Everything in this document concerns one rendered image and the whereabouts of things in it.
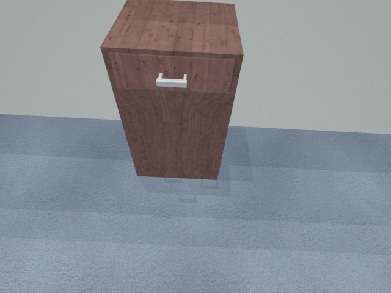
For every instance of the handle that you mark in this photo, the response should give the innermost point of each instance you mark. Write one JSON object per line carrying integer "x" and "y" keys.
{"x": 171, "y": 82}

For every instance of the drawer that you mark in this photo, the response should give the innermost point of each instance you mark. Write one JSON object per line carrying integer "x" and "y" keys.
{"x": 142, "y": 71}

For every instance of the cabinet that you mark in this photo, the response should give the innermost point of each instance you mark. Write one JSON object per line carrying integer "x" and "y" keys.
{"x": 175, "y": 133}

